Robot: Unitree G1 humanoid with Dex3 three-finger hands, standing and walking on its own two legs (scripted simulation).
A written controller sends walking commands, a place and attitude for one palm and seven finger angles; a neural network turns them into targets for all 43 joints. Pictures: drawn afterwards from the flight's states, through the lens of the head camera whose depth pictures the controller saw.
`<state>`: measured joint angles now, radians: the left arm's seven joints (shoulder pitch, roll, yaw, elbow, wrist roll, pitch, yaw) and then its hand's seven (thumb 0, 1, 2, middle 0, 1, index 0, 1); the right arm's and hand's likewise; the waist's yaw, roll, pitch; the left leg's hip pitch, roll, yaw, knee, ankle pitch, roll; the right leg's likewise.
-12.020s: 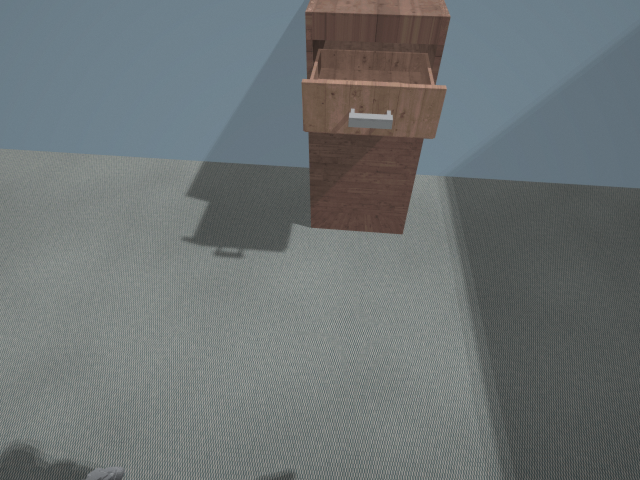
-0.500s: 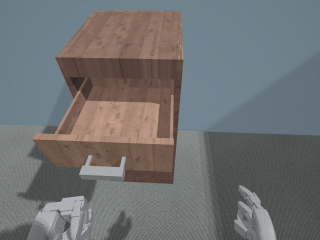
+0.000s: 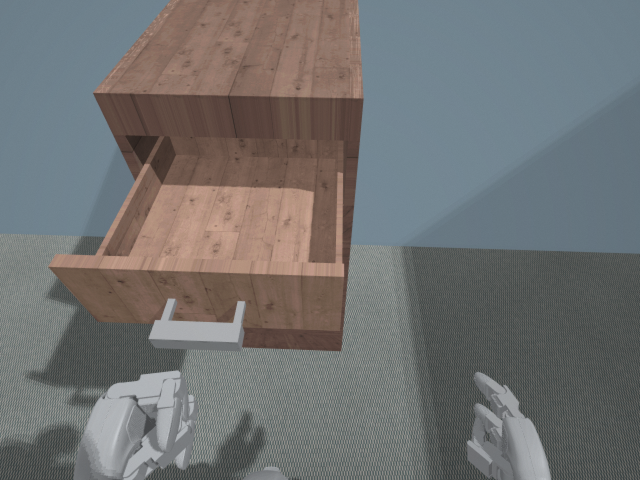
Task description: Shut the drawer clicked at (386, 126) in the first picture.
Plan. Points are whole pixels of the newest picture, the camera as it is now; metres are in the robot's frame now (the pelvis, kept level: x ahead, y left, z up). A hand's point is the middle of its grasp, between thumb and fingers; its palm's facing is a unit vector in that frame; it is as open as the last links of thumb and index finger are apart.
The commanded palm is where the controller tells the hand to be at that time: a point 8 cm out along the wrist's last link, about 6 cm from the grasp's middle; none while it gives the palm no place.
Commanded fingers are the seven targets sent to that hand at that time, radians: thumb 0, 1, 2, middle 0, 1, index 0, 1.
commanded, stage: bring the fist close to the handle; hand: left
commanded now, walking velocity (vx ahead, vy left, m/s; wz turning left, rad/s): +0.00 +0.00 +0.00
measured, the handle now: (202, 320) +0.31 +0.18 +0.02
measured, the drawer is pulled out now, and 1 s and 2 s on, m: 0.27 0.27 0.20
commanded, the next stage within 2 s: push the drawer shut in 1.02 s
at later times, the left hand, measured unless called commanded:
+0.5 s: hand (209, 413) +0.19 +0.14 +0.03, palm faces +0.02 -1.00 -0.03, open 3.3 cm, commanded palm +0.17 +0.20 +0.03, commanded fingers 0.00 0.90 0.90 -1.40 -1.60 -1.40 -1.60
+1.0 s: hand (211, 405) +0.20 +0.14 +0.02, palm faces +0.02 -1.00 -0.03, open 3.3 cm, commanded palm +0.18 +0.20 +0.02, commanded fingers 0.00 0.90 0.90 -1.40 -1.60 -1.40 -1.60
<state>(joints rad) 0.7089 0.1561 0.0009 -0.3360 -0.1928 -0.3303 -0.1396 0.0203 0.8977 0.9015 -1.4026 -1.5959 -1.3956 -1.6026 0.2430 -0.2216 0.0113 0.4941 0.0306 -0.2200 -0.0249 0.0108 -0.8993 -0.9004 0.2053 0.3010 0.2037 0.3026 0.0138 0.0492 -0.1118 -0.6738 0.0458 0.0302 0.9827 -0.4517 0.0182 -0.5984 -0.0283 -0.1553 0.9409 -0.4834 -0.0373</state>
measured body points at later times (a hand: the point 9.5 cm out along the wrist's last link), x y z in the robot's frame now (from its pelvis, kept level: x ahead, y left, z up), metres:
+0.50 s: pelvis +0.00 +0.00 -0.03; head +0.05 +0.00 +0.42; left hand +0.18 +0.19 +0.04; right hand +0.18 -0.23 -0.10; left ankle +0.03 +0.11 -0.68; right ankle +0.00 -0.10 -0.68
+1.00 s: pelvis +0.00 +0.00 -0.03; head +0.06 +0.00 +0.41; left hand +0.20 +0.20 +0.02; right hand +0.18 -0.24 -0.11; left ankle +0.03 +0.11 -0.68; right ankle +0.00 -0.10 -0.68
